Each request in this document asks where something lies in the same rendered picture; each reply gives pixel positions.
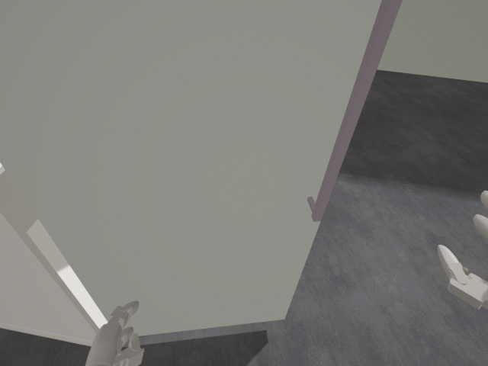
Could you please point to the left robot hand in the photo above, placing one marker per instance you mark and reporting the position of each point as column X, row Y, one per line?
column 110, row 338

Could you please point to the fridge door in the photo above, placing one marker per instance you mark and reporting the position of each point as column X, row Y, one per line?
column 168, row 147

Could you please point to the handle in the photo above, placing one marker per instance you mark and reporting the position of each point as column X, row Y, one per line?
column 383, row 24

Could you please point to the right robot hand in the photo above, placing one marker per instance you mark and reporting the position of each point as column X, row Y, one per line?
column 471, row 288

